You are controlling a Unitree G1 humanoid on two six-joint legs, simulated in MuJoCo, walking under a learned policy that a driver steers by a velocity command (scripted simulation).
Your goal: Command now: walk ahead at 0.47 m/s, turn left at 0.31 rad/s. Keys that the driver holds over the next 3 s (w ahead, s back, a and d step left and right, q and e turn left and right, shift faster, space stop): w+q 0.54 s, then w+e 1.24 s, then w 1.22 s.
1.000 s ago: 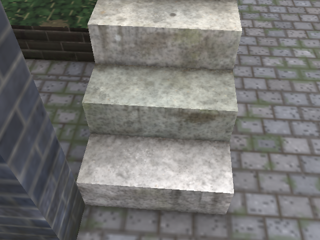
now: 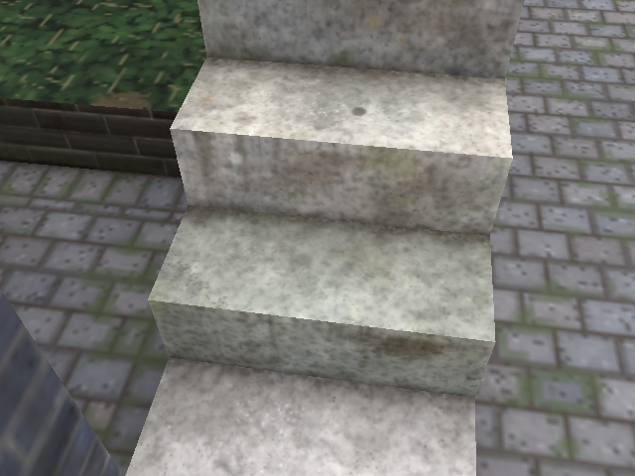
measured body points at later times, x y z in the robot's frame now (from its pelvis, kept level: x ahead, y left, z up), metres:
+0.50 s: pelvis +0.18 +0.02 -0.01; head +0.20 +0.04 +0.44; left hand +0.29 +0.27 -0.12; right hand +0.26 -0.23 -0.14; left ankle +0.18 +0.08 -0.74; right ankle +0.20 -0.10 -0.51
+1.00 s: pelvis +0.43 -0.03 +0.13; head +0.44 -0.05 +0.58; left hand +0.42 +0.22 +0.00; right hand +0.68 -0.21 +0.06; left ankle +0.32 +0.08 -0.32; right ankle +0.46 -0.10 -0.55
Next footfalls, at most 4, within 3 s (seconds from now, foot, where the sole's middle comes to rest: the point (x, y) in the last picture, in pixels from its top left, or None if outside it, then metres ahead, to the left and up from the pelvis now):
0.18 left None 0.22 0.09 -0.78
0.84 right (394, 453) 0.50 -0.09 -0.59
1.30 left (286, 266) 0.77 0.11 -0.39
1.80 right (480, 124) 0.95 -0.25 -0.20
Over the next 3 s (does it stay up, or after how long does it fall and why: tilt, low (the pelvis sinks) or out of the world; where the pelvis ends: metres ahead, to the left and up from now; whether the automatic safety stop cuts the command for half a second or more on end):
stays up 1.18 -0.06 0.76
